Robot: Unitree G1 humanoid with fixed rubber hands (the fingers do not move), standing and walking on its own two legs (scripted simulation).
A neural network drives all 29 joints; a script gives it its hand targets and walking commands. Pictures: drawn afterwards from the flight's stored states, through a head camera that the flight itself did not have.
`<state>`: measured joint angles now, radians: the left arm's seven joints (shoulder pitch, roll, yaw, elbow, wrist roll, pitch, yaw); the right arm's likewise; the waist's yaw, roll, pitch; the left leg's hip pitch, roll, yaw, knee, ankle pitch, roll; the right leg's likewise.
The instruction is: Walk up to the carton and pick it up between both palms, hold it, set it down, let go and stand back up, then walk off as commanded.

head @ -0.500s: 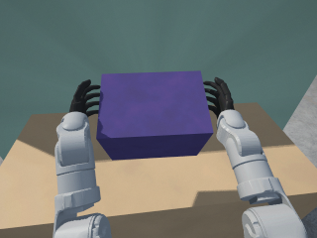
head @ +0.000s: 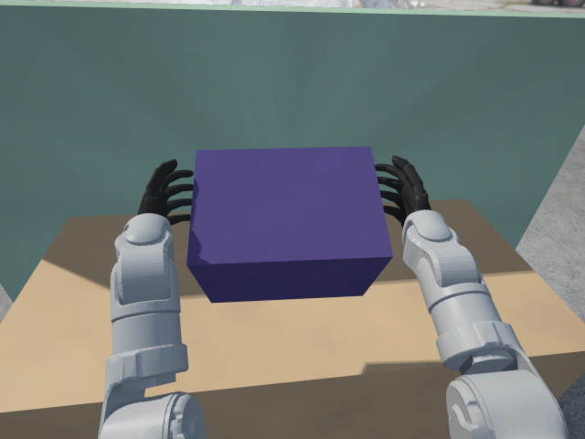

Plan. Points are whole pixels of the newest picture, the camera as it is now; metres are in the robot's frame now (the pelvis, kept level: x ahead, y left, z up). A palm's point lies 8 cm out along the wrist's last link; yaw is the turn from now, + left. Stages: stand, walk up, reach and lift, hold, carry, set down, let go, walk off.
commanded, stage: hold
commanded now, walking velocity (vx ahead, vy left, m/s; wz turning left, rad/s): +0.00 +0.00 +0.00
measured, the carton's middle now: (286, 229) +0.41 +0.01 +0.14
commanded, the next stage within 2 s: none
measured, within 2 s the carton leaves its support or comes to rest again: neither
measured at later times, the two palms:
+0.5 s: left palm (159, 208) +0.38 +0.18 +0.20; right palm (404, 195) +0.39 -0.16 +0.21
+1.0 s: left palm (155, 210) +0.36 +0.18 +0.21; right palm (412, 207) +0.37 -0.16 +0.21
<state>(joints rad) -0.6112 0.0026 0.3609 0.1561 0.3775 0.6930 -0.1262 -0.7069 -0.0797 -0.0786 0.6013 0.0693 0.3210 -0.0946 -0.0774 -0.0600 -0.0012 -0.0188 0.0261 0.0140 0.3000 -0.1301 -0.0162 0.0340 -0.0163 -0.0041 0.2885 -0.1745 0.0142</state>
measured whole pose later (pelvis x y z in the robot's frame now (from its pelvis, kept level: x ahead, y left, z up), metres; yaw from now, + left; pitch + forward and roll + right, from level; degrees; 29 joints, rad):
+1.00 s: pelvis +0.00 +0.00 +0.00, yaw +0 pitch -8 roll +0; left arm -0.63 0.00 0.37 0.15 0.37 0.67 -0.10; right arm -0.72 -0.08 -0.08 0.62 0.07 0.29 -0.09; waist -0.08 -0.06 -0.01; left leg -0.03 0.03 0.01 0.30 -0.13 -0.02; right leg 0.03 -0.02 0.00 0.29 -0.17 0.01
